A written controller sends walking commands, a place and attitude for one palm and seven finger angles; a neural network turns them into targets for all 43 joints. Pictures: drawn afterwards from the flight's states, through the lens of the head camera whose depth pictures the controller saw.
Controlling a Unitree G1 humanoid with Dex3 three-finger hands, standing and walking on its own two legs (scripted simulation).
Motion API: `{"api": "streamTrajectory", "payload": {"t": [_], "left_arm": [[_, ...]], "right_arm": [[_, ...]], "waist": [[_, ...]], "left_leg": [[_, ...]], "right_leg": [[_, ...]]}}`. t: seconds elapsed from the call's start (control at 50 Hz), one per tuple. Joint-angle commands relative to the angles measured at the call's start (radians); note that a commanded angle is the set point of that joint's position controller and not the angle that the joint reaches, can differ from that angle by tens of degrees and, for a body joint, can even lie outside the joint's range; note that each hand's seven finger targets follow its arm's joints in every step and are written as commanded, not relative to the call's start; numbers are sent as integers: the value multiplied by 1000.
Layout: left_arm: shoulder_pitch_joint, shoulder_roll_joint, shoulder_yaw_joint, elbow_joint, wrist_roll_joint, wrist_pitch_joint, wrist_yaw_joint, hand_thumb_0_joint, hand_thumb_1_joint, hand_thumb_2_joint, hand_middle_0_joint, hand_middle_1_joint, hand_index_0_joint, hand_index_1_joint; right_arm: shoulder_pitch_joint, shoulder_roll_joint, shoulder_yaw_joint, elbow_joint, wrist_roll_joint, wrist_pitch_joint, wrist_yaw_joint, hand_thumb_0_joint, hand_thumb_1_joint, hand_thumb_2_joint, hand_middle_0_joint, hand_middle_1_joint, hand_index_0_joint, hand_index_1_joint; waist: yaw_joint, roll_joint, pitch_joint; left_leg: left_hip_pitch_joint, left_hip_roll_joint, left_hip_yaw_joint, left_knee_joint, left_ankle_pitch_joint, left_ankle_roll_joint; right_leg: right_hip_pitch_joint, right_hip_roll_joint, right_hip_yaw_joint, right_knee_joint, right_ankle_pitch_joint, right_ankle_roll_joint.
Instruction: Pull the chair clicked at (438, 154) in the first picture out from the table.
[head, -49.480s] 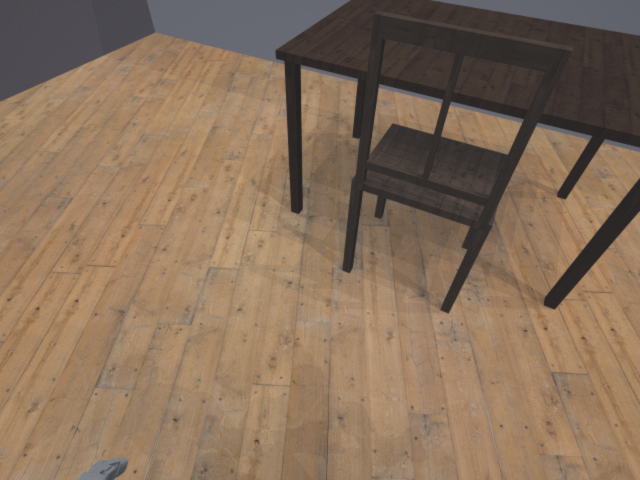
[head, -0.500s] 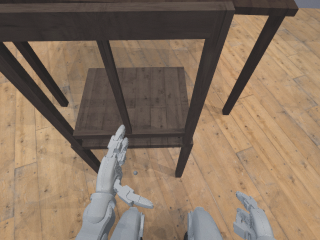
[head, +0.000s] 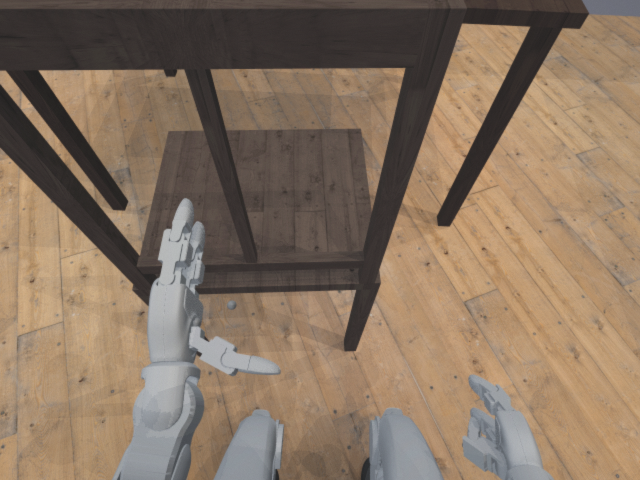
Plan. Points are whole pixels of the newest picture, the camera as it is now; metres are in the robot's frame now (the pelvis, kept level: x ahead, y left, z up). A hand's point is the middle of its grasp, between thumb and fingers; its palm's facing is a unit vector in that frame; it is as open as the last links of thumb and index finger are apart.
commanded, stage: aim the fingers beside a spindle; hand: left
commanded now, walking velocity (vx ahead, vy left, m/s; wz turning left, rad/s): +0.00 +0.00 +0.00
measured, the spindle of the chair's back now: (232, 191) +0.44 +0.12 +0.08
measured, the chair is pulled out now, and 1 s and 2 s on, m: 0.25 0.25 0.25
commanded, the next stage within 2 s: push the fingers through the gap in 1.26 s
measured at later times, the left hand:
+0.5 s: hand (243, 326) +0.29 +0.10 +0.01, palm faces -0.01 -1.00 +0.01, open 17.0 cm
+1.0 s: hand (250, 321) +0.29 +0.09 +0.04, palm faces +0.01 -1.00 +0.01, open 16.9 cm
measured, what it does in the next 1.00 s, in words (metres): stands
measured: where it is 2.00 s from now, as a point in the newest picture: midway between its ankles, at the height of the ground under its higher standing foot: outside the picture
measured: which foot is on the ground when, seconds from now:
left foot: down 0.00-1.00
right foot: down 0.00-1.00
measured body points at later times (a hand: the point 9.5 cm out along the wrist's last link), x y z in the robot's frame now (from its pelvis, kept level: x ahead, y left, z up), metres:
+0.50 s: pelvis +0.00 +0.00 +0.00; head +0.10 +0.00 +0.44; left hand +0.29 +0.16 +0.01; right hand +0.18 -0.22 -0.10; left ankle +0.02 +0.13 -0.62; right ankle +0.04 -0.13 -0.62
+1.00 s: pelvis +0.00 +0.00 +0.00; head +0.11 +0.00 +0.44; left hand +0.28 +0.14 +0.04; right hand +0.18 -0.23 -0.09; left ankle +0.02 +0.13 -0.62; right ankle +0.04 -0.13 -0.62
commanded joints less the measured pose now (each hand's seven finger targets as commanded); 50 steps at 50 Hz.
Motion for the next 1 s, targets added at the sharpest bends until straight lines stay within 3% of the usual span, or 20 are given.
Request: {"api": "streamTrajectory", "payload": {"t": [0.0, 0.1, 0.16, 0.2, 0.22, 0.28, 0.34, 0.4, 0.46, 0.52, 0.56, 0.6, 0.64, 0.7, 0.76, 0.8, 0.86, 0.9, 0.92, 0.98], "left_arm": [[48, -72, -43, 74, 5, 33, -47, 0, -500, 300, -60, -80, -60, -80], [-97, -112, -134, 12, -53, 72, -177, 0, -500, 300, -60, -80, -60, -80], [-222, 44, 4, -263, -52, -41, -113, 0, -500, 300, -60, -80, -60, -80], [-220, 190, 144, -413, -32, -117, -21, 0, -500, 300, -60, -80, -60, -80], [-174, 158, 131, -411, -19, -133, 14, 0, -500, 300, -60, -80, -60, -80], [-110, 92, 99, -237, -1, -114, 46, 0, -500, 300, -60, -80, -60, -80], [-8, -49, -44, 24, 12, -7, -46, 0, -500, 300, -60, -80, -60, -80], [-68, -161, -172, 80, -22, 82, -154, 0, -500, 300, -60, -80, -60, -80], [-122, -78, -114, -58, -47, 66, -168, 0, -500, 300, -60, -80, -60, -80], [-229, 128, 82, -340, -34, -49, -62, 0, -500, 300, -60, -80, -60, -80], [-157, 159, 145, -396, -18, -107, 27, 0, -500, 300, -60, -80, -60, -80], [-90, 163, 165, -360, 0, -116, 78, 0, -500, 300, -60, -80, -60, -80], [-44, 67, 89, -179, 11, -80, 59, 0, -500, 300, -60, -80, -60, -80], [-4, -109, -104, 75, 14, 19, -68, 0, -500, 300, -60, -80, -60, -80], [-92, -149, -180, 73, -24, 75, -175, 0, -500, 300, -60, -80, -60, -80], [-155, -121, -166, -17, -46, 62, -188, 0, -500, 300, -60, -80, -60, -80], [-207, 78, 30, -315, -44, -43, -93, 0, -500, 300, -60, -80, -60, -80], [-151, 212, 177, -412, -22, -100, 14, 0, -500, 300, -60, -80, -60, -80], [-93, 177, 168, -406, -10, -108, 53, 0, -500, 300, -60, -80, -60, -80], [-32, 69, 99, -203, 8, -76, 82, 0, -500, 300, -60, -80, -60, -80]], "right_arm": [[-5, -139, -35, -133, 16, -15, 25, 0, -900, -900, 200, 300, 200, 300], [-18, -159, -42, -170, 45, -28, -3, 0, -900, -900, 200, 300, 200, 300], [-24, -141, -47, -170, 20, -50, -20, 0, -900, -900, 200, 300, 200, 300], [1, -124, -41, -154, 4, -60, -25, 0, -900, -900, 200, 300, 200, 300], [2, -107, -35, -145, -2, -58, -22, 0, -900, -900, 200, 300, 200, 300], [-12, -106, -30, -120, 0, -46, -1, 0, -900, -900, 200, 300, 200, 300], [-8, -140, -33, -119, 13, -24, 19, 0, -900, -900, 200, 300, 200, 300], [-15, -158, -38, -150, 45, -19, 12, 0, -900, -900, 200, 300, 200, 300], [-16, -160, -49, -173, 40, -29, -8, 0, -900, -900, 200, 300, 200, 300], [-14, -136, -45, -174, 11, -43, -20, 0, -900, -900, 200, 300, 200, 300], [2, -101, -35, -158, 2, -47, -17, 0, -900, -900, 200, 300, 200, 300], [4, -93, -30, -150, -1, -37, -11, 0, -900, -900, 200, 300, 200, 300], [-9, -103, -28, -131, 1, -27, 9, 0, -900, -900, 200, 300, 200, 300], [-8, -140, -32, -123, 19, -18, 22, 0, -900, -900, 200, 300, 200, 300], [-7, -162, -38, -148, 48, -23, 3, 0, -900, -900, 200, 300, 200, 300], [-13, -158, -41, -164, 44, -35, -9, 0, -900, -900, 200, 300, 200, 300], [-14, -135, -47, -173, 15, -53, -22, 0, -900, -900, 200, 300, 200, 300], [13, -114, -39, -158, 1, -52, -23, 0, -900, -900, 200, 300, 200, 300], [12, -94, -30, -154, -2, -45, -16, 0, -900, -900, 200, 300, 200, 300], [-7, -98, -28, -136, 0, -28, 10, 0, -900, -900, 200, 300, 200, 300]], "waist": [[-22, -79, -248], [-47, -132, -225], [3, -28, -404], [47, 71, -460], [49, 100, -466], [13, 49, -362], [-33, -55, -238], [-55, -74, -202], [-27, -92, -311], [37, 22, -470], [57, 61, -473], [54, 49, -442], [11, 2, -330], [-58, -81, -191], [-63, -98, -199], [-53, -82, -252], [26, 10, -482], [73, 85, -504], [77, 98, -489], [21, 0, -350]], "left_leg": [[118, -27, 36, -206, 231, 38], [100, -30, 27, -198, 135, 52], [189, -31, 26, -185, 242, 49], [243, -31, 25, -192, 349, 35], [266, -34, 29, -195, 381, 31], [209, -28, 31, -185, 337, 32], [123, -24, 28, -196, 213, 36], [123, -26, 22, -217, 133, 47], [139, -30, 16, -199, 175, 49], [222, -32, 21, -192, 311, 43], [258, -32, 30, -198, 385, 30], [233, -31, 29, -197, 403, 29], [177, -27, 31, -194, 322, 31], [105, -23, 29, -197, 170, 42], [112, -28, 20, -207, 114, 49], [127, -29, 14, -197, 136, 50], [234, -32, 24, -186, 324, 46], [264, -33, 27, -197, 416, 28], [270, -36, 31, -204, 433, 24], [187, -30, 37, -193, 344, 30]], "right_leg": [[264, 36, -27, -215, 217, -46], [235, 29, -12, -251, 107, -40], [265, 22, -8, -194, 192, -45], [282, 27, -12, -151, 260, -55], [277, 27, -10, -148, 283, -56], [261, 30, -17, -167, 267, -49], [220, 36, -33, -202, 183, -46], [207, 35, -28, -244, 103, -48], [237, 28, -25, -219, 139, -44], [289, 24, -11, -166, 241, -51], [298, 29, -11, -150, 296, -55], [315, 33, -13, -149, 324, -56], [286, 33, -20, -176, 277, -47], [209, 39, -26, -230, 149, -45], [211, 34, -19, -255, 83, -45], [208, 29, -23, -230, 104, -45], [296, 22, -11, -171, 263, -50], [319, 28, -12, -141, 331, -58], [322, 30, -13, -138, 346, -60], [304, 32, -17, -174, 304, -47]]}}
